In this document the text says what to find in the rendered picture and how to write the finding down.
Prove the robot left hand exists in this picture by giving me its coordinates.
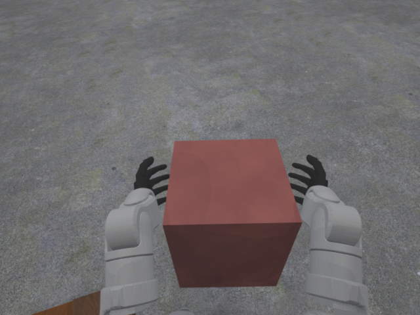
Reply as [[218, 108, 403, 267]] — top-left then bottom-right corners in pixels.
[[134, 157, 169, 205]]

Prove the left robot forearm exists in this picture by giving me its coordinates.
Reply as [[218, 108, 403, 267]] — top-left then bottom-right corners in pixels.
[[99, 188, 161, 315]]

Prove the robot right hand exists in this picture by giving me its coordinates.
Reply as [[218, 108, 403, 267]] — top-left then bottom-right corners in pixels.
[[288, 155, 328, 205]]

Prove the right robot forearm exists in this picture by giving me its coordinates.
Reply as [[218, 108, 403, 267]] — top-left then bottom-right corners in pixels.
[[300, 186, 371, 315]]

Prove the carton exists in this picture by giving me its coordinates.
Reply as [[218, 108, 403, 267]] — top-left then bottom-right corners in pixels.
[[163, 138, 302, 288]]

